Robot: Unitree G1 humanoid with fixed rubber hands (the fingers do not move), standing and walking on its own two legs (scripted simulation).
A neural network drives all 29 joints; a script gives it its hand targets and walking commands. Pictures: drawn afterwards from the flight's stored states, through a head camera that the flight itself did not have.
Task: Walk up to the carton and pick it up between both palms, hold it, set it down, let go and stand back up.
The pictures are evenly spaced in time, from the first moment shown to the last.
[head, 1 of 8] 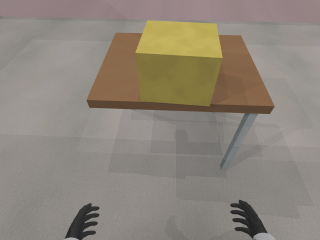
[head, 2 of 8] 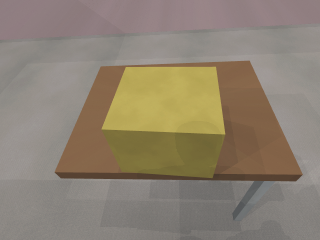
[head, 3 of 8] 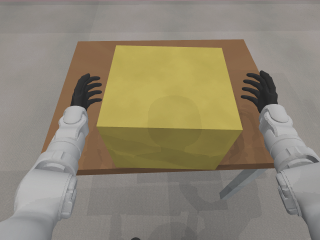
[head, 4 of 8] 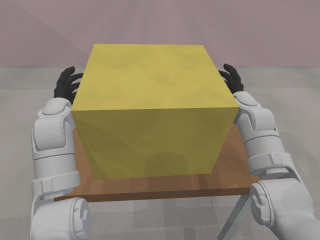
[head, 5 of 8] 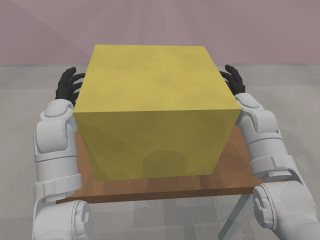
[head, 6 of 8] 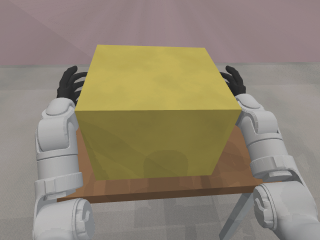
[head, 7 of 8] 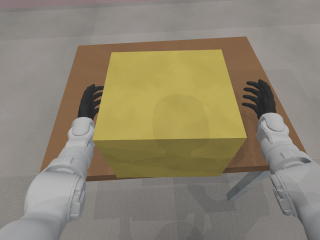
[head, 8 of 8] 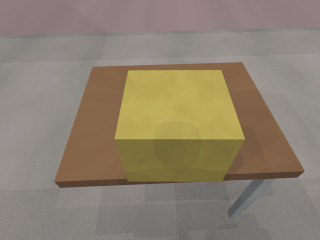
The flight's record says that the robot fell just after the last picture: no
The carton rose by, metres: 0.19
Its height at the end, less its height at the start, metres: +0.00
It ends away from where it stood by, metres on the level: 0.01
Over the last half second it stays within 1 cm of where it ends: yes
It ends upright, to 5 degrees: yes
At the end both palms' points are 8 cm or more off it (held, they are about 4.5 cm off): yes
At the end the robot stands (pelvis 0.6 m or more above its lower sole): yes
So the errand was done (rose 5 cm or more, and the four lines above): yes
